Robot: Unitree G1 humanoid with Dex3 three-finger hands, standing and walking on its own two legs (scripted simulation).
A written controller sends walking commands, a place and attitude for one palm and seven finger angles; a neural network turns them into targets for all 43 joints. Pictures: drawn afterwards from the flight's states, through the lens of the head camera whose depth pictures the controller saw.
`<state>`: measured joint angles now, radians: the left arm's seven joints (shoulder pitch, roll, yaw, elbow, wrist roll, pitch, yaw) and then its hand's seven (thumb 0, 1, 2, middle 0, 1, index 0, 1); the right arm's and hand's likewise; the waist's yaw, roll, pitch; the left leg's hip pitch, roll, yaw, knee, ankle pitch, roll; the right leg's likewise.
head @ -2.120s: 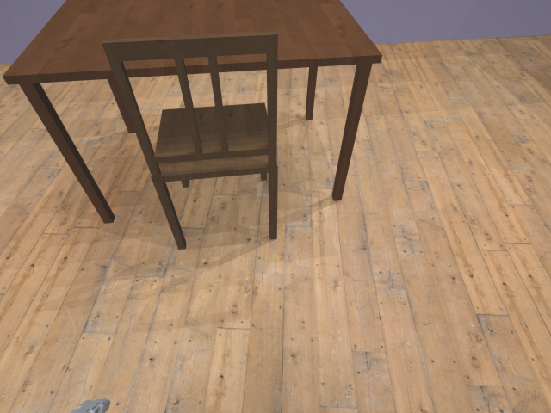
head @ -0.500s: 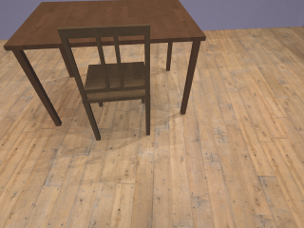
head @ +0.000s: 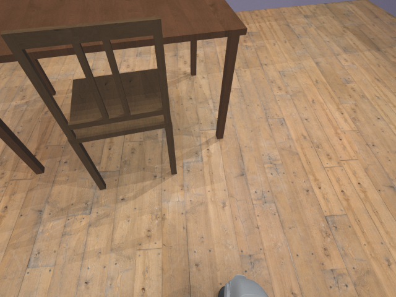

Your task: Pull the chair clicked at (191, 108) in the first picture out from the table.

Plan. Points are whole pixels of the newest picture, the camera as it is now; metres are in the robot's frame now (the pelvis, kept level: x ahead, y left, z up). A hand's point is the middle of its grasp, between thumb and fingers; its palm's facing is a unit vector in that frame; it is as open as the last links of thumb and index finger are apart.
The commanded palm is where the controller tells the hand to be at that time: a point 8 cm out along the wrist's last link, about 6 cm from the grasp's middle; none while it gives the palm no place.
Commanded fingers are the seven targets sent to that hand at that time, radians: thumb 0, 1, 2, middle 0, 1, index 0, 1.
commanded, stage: turn to face it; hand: left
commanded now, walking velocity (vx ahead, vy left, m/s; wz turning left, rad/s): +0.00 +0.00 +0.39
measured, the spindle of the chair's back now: (93, 85) +0.77 +0.39 -0.07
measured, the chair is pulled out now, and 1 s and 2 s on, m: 0.00 0.00 0.00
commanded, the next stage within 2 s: take the last steps up to it in 0.44 s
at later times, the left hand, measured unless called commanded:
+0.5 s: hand out of the picture +0.13 +0.20 -0.18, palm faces +0.24 -0.96 -0.17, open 7.3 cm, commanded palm none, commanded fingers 0.00 0.90 0.90 -0.20 -0.30 -0.20 -0.30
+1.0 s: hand out of the picture +0.05 +0.12 -0.14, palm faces +0.39 -0.90 -0.18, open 7.4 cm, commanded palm none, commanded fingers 0.00 0.90 0.90 -0.20 -0.30 -0.20 -0.30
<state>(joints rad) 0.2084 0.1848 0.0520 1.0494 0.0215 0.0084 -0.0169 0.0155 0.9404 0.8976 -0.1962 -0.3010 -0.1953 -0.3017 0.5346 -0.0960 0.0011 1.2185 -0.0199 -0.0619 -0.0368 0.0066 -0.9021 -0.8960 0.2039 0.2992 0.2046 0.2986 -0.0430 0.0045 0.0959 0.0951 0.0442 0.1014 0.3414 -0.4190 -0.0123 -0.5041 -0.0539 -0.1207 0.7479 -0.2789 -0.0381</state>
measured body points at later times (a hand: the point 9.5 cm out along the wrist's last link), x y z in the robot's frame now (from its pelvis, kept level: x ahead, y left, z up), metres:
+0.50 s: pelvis +0.10 +0.01 +0.00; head +0.10 +0.04 +0.45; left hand +0.12 +0.25 -0.16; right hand +0.20 -0.22 -0.13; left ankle +0.11 +0.10 -0.73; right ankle +0.11 -0.12 -0.68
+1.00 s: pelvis +0.19 +0.00 +0.02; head +0.20 -0.01 +0.47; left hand +0.03 +0.16 -0.13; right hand +0.30 -0.21 -0.14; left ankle +0.19 +0.16 -0.67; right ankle +0.16 -0.12 -0.73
